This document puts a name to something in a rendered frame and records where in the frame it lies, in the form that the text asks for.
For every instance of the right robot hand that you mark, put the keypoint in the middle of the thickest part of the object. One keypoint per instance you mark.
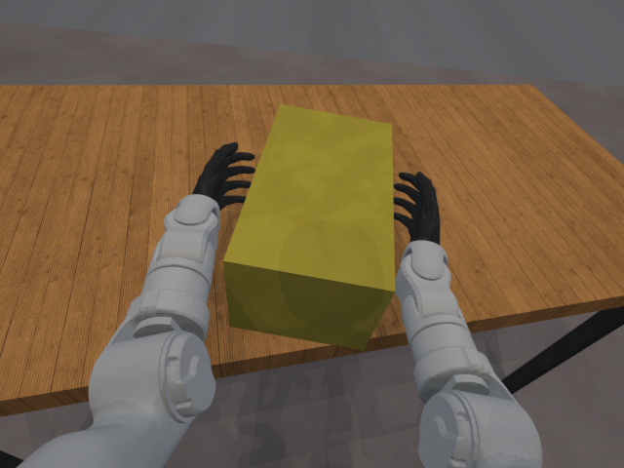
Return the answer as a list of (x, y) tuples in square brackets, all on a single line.
[(425, 222)]

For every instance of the table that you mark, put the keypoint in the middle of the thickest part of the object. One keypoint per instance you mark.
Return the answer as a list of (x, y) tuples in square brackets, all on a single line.
[(531, 217)]

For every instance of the carton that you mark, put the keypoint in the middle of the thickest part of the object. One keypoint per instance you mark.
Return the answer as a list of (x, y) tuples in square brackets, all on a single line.
[(312, 255)]

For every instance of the left robot hand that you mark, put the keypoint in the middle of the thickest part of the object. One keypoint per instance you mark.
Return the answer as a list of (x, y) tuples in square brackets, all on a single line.
[(212, 181)]

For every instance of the right robot upper arm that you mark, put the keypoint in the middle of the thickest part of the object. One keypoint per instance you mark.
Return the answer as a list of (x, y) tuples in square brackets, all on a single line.
[(466, 430)]

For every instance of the left robot upper arm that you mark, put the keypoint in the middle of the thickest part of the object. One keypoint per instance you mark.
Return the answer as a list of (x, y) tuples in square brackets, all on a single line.
[(144, 394)]

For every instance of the robot right forearm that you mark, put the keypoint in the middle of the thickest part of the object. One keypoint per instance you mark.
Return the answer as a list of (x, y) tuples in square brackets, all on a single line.
[(444, 352)]

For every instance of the robot left forearm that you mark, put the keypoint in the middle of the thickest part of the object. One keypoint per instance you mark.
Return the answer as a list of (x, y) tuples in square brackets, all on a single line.
[(179, 277)]

